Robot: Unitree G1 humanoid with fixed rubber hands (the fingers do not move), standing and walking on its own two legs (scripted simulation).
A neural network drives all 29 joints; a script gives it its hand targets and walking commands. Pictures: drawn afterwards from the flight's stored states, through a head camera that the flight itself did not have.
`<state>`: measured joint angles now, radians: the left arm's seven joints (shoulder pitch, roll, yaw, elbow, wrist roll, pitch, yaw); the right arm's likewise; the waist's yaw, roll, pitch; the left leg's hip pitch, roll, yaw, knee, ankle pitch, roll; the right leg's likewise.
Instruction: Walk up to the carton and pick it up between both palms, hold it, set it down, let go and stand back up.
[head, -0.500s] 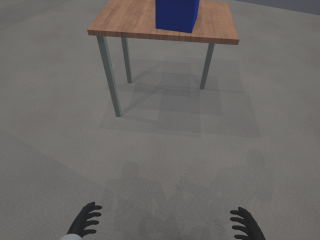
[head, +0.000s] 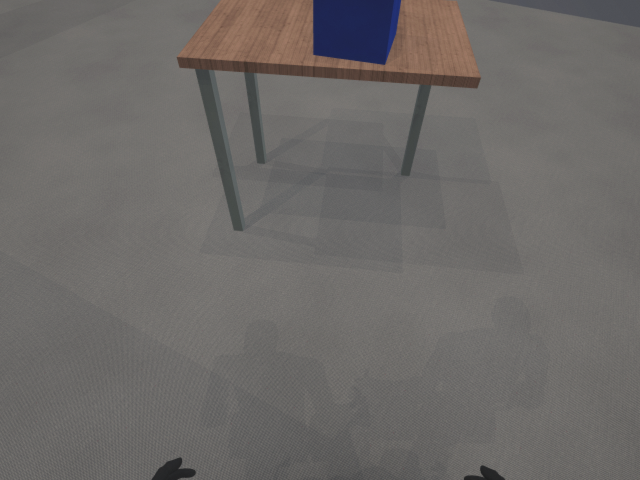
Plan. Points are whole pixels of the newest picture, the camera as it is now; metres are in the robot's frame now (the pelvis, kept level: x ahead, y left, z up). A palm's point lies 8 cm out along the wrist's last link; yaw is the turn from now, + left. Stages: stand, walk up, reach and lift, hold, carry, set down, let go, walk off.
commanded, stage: stand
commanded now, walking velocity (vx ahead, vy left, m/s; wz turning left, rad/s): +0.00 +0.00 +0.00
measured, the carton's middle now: out of the picture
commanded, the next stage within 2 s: walk up in 0.90 s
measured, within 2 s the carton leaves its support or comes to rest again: neither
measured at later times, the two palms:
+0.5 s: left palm out of the picture +0.06 +0.23 -0.12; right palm out of the picture +0.06 -0.23 -0.12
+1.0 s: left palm out of the picture +0.01 +0.22 -0.13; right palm out of the picture +0.01 -0.22 -0.13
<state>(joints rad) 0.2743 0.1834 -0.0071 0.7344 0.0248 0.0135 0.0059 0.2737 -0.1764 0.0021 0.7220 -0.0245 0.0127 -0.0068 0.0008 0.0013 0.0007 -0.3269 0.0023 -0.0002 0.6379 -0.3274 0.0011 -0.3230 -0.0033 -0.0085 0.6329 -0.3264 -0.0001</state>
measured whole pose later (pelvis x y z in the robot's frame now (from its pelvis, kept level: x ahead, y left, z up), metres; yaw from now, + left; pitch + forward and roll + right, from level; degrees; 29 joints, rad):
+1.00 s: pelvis +0.01 +0.00 +0.01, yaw +0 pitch -1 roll +0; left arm 0.30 0.14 0.02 1.06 0.01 0.00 0.03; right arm 0.31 -0.13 -0.03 1.04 -0.01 0.00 -0.03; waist 0.00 0.00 0.03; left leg -0.20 0.00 -0.01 0.47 -0.25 0.00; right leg -0.20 0.00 -0.01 0.47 -0.26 0.00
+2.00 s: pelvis +0.27 +0.15 -0.02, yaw -9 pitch +3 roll -3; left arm 0.01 0.15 0.02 0.96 0.01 -0.03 -0.04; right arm 0.64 -0.07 0.02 1.16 -0.02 -0.11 -0.04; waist -0.09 0.00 0.08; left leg 0.20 0.05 0.12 0.33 -0.55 0.00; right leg -0.54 0.06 -0.23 0.59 -0.15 -0.08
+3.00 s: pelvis +0.67 +0.07 +0.01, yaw -10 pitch -2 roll +2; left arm 0.23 0.12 0.00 1.06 0.02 -0.01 0.03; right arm 0.30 -0.18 -0.01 1.07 -0.01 0.01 -0.02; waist -0.01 0.07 0.03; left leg -0.28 0.05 0.12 0.59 -0.37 0.01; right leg -0.31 -0.01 -0.05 0.57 -0.25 -0.04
